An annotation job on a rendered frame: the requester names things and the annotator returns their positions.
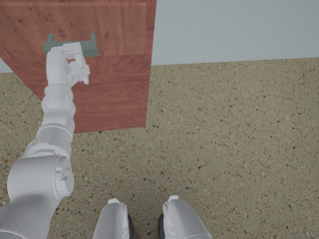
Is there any handle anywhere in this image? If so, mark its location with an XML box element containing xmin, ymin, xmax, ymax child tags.
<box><xmin>43</xmin><ymin>33</ymin><xmax>98</xmax><ymax>57</ymax></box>

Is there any cabinet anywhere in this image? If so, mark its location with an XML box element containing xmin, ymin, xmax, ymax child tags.
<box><xmin>0</xmin><ymin>0</ymin><xmax>157</xmax><ymax>133</ymax></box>

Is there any robot left upper arm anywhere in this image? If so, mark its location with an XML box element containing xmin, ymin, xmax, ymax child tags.
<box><xmin>0</xmin><ymin>154</ymin><xmax>75</xmax><ymax>239</ymax></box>

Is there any robot left thigh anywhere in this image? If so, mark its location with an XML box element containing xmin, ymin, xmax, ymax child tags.
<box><xmin>93</xmin><ymin>202</ymin><xmax>129</xmax><ymax>239</ymax></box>

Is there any robot left hand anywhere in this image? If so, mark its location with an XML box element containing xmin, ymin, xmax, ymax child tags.
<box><xmin>46</xmin><ymin>42</ymin><xmax>91</xmax><ymax>89</ymax></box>

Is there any left robot shin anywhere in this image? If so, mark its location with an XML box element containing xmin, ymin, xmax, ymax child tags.
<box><xmin>108</xmin><ymin>198</ymin><xmax>130</xmax><ymax>239</ymax></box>

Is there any left robot forearm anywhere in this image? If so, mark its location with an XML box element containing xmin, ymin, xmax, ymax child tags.
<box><xmin>7</xmin><ymin>84</ymin><xmax>76</xmax><ymax>199</ymax></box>

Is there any drawer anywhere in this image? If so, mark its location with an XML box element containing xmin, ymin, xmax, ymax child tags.
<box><xmin>0</xmin><ymin>2</ymin><xmax>147</xmax><ymax>60</ymax></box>

